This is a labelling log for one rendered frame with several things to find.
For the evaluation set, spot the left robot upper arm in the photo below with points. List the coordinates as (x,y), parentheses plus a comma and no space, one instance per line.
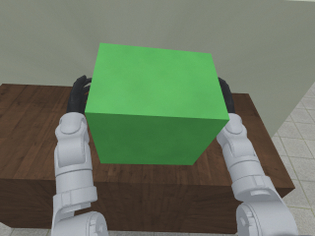
(91,223)

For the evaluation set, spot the robot right hand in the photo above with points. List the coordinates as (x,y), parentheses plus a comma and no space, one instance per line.
(227,96)

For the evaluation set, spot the right robot upper arm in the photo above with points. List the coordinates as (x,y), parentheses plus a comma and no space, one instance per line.
(265,218)

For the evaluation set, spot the carton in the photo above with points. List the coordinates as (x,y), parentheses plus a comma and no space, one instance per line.
(153,105)

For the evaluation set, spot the pedestal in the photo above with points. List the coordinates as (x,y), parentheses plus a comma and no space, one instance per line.
(175,198)

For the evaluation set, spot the robot left hand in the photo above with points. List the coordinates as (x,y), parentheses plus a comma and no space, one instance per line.
(76,102)

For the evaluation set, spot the left robot forearm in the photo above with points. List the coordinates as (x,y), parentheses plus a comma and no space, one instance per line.
(73,167)

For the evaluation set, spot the right robot forearm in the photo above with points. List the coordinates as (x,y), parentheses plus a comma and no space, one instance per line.
(249,182)

